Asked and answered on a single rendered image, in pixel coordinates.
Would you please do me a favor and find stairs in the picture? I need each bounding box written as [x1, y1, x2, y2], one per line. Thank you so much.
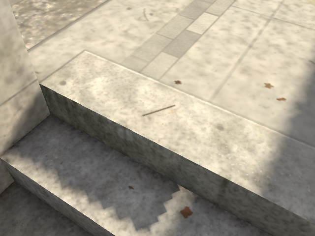
[0, 84, 315, 236]

